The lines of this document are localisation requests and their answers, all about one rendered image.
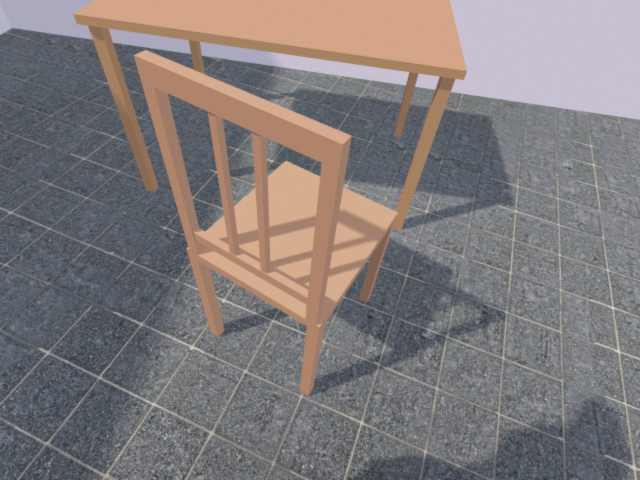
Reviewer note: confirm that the chair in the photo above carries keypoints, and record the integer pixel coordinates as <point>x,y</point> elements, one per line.
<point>297,240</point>

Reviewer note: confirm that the table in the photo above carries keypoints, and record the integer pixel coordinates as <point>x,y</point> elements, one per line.
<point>415,36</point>

